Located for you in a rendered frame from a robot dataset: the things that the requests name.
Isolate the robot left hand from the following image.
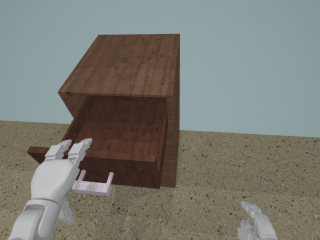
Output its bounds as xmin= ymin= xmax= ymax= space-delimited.
xmin=30 ymin=138 xmax=92 ymax=225

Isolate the cabinet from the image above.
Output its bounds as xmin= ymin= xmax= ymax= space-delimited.
xmin=58 ymin=34 xmax=180 ymax=188

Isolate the robot left forearm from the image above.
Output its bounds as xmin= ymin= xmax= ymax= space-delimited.
xmin=7 ymin=198 xmax=61 ymax=240

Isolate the handle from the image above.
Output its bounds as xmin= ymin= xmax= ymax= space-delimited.
xmin=71 ymin=170 xmax=114 ymax=196

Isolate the drawer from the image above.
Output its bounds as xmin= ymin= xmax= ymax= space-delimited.
xmin=27 ymin=95 xmax=168 ymax=189

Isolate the robot right hand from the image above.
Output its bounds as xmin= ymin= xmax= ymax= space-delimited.
xmin=237 ymin=201 xmax=278 ymax=240

